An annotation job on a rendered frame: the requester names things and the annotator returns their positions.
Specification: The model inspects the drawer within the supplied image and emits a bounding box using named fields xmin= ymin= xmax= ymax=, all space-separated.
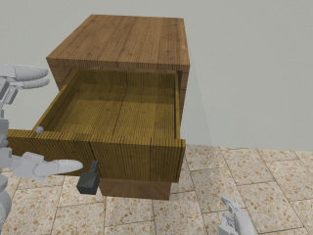
xmin=6 ymin=69 xmax=186 ymax=183

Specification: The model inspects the right robot hand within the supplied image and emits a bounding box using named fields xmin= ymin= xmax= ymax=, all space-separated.
xmin=218 ymin=195 xmax=256 ymax=235

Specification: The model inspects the robot left forearm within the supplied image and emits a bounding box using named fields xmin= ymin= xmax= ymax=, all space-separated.
xmin=0 ymin=174 xmax=12 ymax=235

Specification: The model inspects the cabinet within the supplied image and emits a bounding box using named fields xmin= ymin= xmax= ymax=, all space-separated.
xmin=46 ymin=14 xmax=191 ymax=201

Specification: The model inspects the handle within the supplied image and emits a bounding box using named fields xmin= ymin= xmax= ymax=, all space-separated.
xmin=76 ymin=160 xmax=100 ymax=195

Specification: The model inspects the left robot hand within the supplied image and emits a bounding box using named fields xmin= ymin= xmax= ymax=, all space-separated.
xmin=0 ymin=65 xmax=83 ymax=181

